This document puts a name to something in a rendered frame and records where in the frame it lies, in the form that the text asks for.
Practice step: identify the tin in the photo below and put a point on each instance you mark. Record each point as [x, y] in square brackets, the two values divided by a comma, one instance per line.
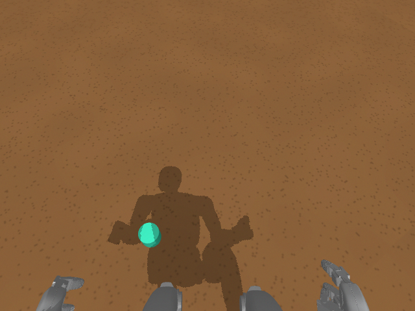
[149, 235]

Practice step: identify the left robot hand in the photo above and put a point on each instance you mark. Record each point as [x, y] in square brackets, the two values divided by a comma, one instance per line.
[53, 298]

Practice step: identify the right robot hand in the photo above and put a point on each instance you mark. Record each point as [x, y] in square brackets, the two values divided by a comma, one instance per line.
[349, 296]

